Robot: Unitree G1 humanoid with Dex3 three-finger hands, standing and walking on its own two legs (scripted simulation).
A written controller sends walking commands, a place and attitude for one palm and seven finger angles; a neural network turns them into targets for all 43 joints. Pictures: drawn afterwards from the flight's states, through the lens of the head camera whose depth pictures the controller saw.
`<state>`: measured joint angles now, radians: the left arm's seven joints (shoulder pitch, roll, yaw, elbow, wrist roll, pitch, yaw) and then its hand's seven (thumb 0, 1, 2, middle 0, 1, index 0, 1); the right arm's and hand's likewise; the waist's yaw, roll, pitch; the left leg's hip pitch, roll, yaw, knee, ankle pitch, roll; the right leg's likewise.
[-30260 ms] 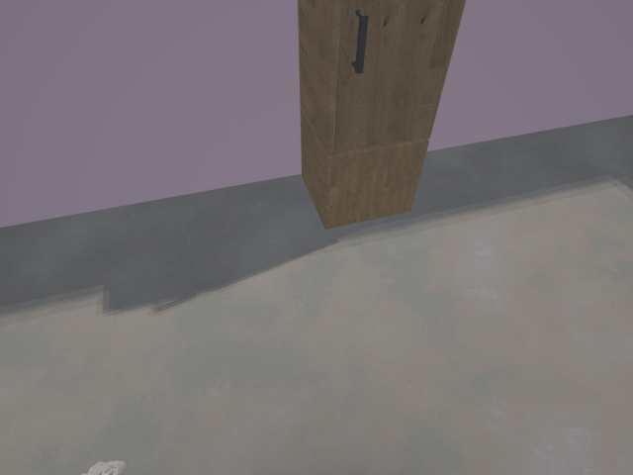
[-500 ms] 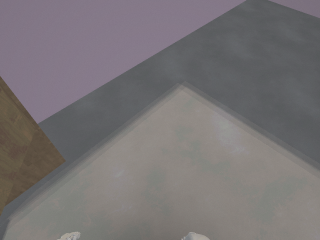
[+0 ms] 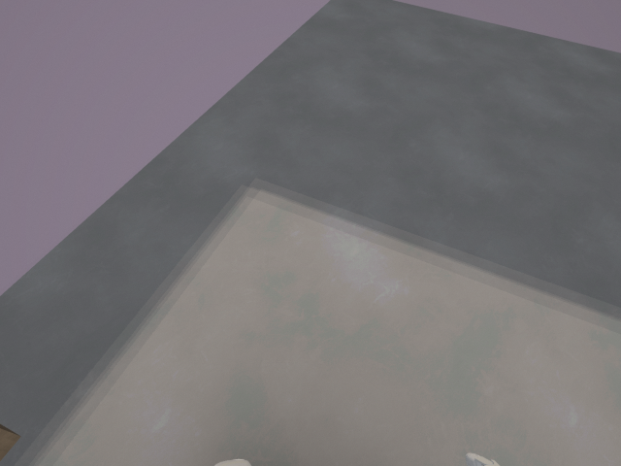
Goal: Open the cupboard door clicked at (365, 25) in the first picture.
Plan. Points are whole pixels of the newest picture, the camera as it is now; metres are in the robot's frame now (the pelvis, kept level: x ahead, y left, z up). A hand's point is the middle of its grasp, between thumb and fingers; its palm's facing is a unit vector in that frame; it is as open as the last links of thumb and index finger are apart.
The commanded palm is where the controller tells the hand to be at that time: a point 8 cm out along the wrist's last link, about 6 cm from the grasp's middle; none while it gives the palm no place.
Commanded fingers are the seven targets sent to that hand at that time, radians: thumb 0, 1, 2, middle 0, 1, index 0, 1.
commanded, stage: walk to a spot facing it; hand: left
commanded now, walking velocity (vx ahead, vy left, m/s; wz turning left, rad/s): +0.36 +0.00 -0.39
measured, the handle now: out of the picture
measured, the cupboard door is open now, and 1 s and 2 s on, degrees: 45 45 45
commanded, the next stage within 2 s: turn to face it in 0.88 s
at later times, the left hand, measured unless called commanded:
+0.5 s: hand (248, 358) +0.30 +0.12 -0.15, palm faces -0.13 -0.97 -0.18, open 7.2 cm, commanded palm none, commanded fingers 0.00 0.90 0.90 -0.20 -0.30 -0.20 -0.30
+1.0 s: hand (310, 242) +0.56 +0.03 -0.16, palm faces -0.22 -0.96 -0.19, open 7.4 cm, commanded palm none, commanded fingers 0.00 0.90 0.90 -0.20 -0.30 -0.20 -0.30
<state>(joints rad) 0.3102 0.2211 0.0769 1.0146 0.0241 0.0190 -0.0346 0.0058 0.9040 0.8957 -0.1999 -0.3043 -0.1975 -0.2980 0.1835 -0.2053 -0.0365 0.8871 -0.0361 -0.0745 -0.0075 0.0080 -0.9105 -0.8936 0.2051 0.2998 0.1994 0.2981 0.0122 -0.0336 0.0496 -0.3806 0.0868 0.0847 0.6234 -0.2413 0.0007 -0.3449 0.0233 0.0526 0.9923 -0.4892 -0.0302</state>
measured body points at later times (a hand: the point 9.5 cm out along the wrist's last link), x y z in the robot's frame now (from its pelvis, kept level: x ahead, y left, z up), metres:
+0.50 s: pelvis +0.20 -0.05 +0.01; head +0.23 -0.05 +0.46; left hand +0.31 +0.17 -0.14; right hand +0.17 -0.30 -0.13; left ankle +0.25 +0.08 -0.69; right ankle +0.16 -0.16 -0.73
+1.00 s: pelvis +0.42 -0.12 +0.00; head +0.45 -0.14 +0.44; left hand +0.57 +0.08 -0.14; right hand +0.30 -0.32 -0.16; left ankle +0.35 +0.04 -0.68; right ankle +0.45 -0.23 -0.73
